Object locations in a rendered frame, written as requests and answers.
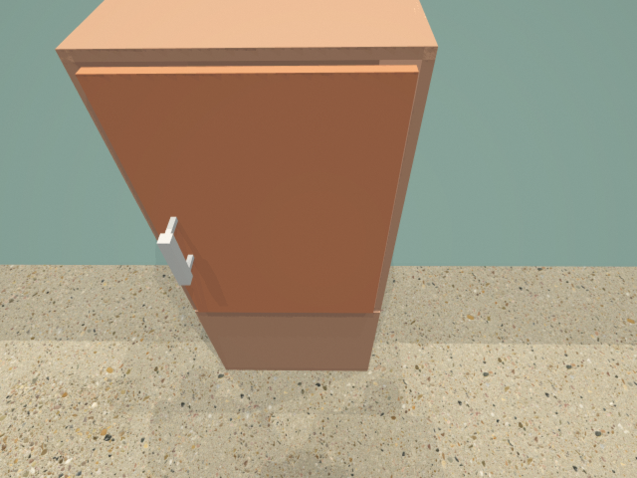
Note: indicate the cupboard door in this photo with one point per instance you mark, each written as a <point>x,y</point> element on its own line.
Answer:
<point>282,178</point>

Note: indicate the handle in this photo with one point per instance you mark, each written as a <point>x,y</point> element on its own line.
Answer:
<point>171,252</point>

